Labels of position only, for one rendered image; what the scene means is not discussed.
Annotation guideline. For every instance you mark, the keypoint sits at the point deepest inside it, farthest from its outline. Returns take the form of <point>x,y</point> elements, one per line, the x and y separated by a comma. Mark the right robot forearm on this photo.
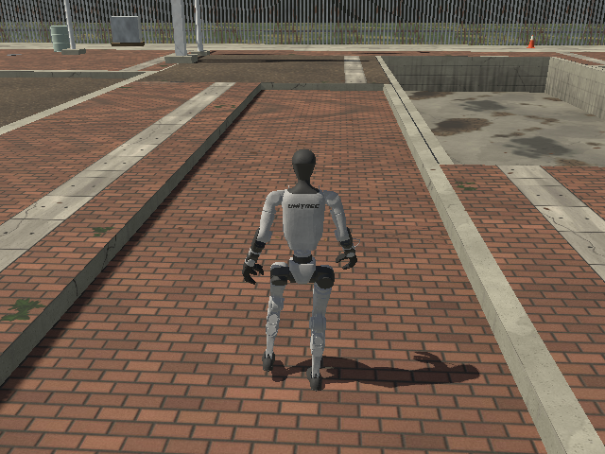
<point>348,245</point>

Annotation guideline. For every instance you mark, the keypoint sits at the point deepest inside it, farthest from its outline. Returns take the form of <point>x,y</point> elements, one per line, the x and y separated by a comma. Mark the left robot hand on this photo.
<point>247,270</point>

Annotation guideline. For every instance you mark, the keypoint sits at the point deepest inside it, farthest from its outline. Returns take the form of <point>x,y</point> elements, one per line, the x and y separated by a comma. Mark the right robot upper arm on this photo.
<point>333,200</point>

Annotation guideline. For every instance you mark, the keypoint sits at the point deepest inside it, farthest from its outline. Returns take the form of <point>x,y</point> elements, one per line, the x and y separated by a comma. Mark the right robot hand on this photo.
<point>352,262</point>

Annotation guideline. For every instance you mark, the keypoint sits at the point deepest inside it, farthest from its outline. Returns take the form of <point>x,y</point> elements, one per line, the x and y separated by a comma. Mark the left robot upper arm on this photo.
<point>273,199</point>

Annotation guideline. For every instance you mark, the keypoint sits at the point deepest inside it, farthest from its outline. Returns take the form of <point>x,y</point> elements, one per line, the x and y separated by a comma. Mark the left robot forearm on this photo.
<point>255,250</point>

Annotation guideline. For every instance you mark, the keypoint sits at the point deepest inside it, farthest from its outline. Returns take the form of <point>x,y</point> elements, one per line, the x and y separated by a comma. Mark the robot right shin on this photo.
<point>317,344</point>

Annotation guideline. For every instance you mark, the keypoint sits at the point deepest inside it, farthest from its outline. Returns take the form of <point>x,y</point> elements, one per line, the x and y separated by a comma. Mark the left robot thigh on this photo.
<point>279,274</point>

